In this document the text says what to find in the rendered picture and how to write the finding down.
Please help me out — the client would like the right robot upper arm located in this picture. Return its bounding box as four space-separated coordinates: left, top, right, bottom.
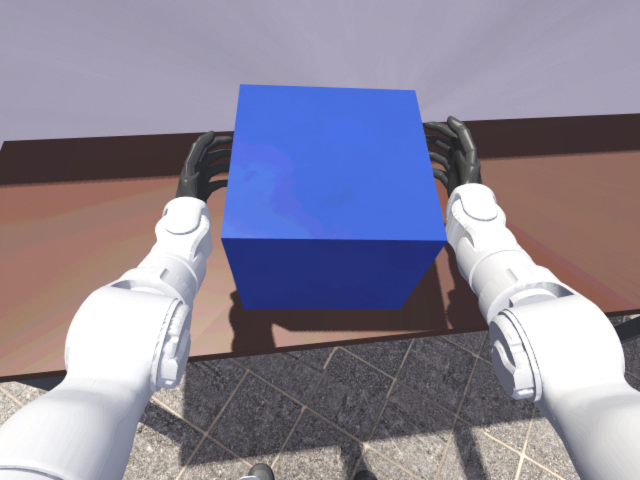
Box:
489 295 640 480

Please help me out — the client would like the left robot hand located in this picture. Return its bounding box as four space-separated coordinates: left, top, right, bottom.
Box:
175 130 233 203

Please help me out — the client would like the right robot forearm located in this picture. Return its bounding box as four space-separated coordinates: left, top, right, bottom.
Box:
445 183 625 374

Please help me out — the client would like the carton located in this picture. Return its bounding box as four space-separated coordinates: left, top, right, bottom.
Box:
221 84 448 309

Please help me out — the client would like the left robot forearm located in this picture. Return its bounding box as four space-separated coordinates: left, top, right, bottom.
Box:
65 197 213 371

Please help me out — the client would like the right robot hand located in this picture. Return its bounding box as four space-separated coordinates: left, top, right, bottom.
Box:
425 116 483 198

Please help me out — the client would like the left robot upper arm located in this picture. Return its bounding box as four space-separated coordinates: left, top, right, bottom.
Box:
0 286 192 480

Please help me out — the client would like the table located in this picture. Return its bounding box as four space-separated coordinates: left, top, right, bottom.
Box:
0 113 640 391

